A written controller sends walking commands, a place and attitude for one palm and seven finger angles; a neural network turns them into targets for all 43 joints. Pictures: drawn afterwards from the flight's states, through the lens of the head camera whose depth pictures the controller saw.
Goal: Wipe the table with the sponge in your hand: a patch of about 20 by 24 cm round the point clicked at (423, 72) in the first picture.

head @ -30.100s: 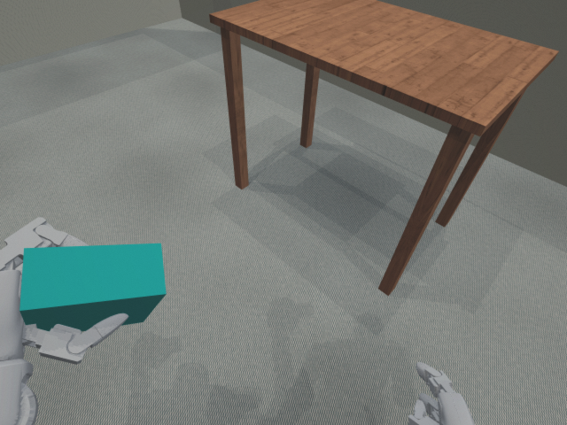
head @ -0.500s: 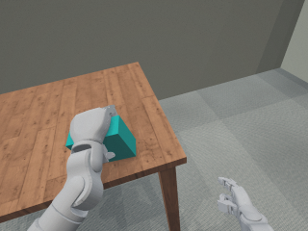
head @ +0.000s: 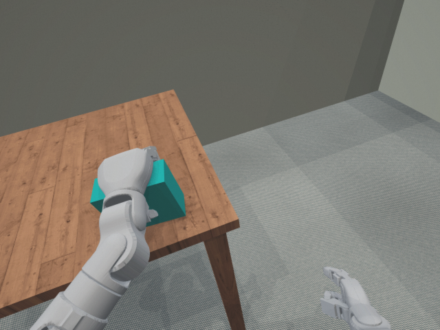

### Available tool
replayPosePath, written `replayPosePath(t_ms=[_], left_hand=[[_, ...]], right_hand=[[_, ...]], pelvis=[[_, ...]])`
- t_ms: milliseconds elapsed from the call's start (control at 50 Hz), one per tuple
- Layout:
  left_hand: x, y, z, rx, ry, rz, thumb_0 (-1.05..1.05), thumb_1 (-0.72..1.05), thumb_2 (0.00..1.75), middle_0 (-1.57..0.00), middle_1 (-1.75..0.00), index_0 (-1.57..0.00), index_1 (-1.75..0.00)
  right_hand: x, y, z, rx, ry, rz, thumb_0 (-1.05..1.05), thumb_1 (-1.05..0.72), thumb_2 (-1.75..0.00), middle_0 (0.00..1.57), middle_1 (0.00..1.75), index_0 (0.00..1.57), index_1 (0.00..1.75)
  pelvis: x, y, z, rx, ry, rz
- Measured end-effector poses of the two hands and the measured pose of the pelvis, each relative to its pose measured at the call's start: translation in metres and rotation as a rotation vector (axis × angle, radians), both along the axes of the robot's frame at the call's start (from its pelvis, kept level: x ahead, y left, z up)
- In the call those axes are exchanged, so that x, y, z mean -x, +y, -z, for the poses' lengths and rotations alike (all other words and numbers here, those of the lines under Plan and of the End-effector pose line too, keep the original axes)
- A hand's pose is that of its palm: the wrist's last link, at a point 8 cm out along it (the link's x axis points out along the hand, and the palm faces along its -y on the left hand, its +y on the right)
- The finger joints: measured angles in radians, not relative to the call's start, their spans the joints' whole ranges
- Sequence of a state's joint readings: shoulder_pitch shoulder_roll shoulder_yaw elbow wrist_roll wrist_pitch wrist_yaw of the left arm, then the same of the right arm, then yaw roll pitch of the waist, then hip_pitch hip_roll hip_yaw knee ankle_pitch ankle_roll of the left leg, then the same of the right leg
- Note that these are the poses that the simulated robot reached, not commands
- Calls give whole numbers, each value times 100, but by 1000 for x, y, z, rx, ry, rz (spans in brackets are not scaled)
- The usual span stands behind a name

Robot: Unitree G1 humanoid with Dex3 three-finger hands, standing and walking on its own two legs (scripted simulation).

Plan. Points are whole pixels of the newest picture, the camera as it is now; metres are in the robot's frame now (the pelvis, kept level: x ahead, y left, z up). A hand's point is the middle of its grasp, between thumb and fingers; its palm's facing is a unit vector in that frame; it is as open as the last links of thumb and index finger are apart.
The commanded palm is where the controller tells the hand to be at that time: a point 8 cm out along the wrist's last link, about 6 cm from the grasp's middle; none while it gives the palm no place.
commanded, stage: wipe forward along the third lane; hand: left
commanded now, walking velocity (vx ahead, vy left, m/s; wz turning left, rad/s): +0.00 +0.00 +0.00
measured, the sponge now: (146, 203) +0.31 +0.19 +0.10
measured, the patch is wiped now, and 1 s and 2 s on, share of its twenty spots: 0.55 0.85 0.95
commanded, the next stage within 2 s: wipe back along the third lane in 1.40 s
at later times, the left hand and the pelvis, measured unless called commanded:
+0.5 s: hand (142, 171) +0.36 +0.21 +0.14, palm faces +0.04 -0.03 -1.00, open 9.6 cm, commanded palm +0.33 +0.23 +0.17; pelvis +0.00 -0.04 -0.01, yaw -2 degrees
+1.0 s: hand (142, 152) +0.42 +0.23 +0.14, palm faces -0.07 +0.02 -1.00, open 9.6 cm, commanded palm +0.40 +0.25 +0.16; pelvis -0.01 -0.04 -0.01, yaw -1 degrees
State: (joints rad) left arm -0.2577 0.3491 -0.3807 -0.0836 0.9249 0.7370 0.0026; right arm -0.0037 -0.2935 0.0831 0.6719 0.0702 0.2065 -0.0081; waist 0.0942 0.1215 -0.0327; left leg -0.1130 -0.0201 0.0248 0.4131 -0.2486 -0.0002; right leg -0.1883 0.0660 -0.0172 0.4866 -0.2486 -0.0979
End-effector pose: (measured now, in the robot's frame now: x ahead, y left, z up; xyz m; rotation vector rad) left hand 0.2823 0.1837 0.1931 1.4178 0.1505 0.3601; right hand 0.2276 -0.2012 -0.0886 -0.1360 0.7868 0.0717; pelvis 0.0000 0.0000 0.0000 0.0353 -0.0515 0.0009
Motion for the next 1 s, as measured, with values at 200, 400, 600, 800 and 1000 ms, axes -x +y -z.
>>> replayPosePath(t_ms=[200,400,600,800,1000], left_hand=[[-22,1,4,-48,61,-67,-3,-50,109,-76,-139,-82,-133],[-47,10,2,-69,115,-104,-2,-51,110,-77,-139,-83,-132],[-64,18,4,-86,137,-89,0,-52,111,-78,-138,-83,-132],[-91,28,3,-100,194,-104,1,-53,112,-78,-138,-83,-133],[-119,35,1,-129,229,-78,2,-53,112,-78,-138,-83,-133]], right_hand=[[7,-24,7,6,-12,38,2,-91,-90,19,30,20,30],[11,-55,10,58,-26,83,2,-91,-90,19,30,20,30],[33,-83,23,115,23,142,2,-91,-90,19,30,20,30],[70,-95,39,150,120,187,2,-91,-90,20,30,20,30],[117,-101,52,162,226,249,1,-91,-90,20,30,20,30]], pelvis=[[-3,-17,2,-10,15,6],[-5,-32,5,-17,41,21],[-4,-41,9,-19,74,24],[3,-45,12,-16,105,12],[8,-42,13,-15,145,17]])
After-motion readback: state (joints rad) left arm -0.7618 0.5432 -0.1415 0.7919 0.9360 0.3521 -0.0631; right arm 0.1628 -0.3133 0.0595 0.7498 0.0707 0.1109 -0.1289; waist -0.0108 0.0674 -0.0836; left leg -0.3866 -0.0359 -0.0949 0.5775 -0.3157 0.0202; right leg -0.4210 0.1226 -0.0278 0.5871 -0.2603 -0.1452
